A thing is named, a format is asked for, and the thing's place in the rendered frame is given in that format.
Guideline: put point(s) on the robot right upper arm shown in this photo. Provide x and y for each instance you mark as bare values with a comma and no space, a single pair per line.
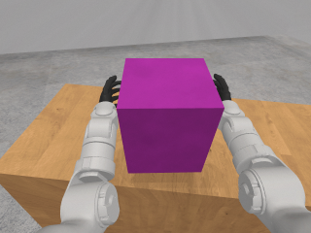
275,195

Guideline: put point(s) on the robot right hand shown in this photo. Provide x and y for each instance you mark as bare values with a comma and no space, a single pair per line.
222,87

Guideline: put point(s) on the robot left upper arm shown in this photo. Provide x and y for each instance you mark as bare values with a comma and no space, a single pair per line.
87,208

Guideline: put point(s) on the carton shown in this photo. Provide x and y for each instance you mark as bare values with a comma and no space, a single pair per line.
169,111

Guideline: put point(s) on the robot left hand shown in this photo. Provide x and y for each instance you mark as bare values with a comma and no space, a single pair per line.
107,91

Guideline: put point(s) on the left robot forearm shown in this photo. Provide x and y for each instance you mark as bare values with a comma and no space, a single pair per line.
96,163

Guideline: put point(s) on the right robot forearm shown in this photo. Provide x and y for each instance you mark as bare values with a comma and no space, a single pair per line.
244,142

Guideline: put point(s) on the pedestal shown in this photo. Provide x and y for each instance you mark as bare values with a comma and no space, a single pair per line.
38,167

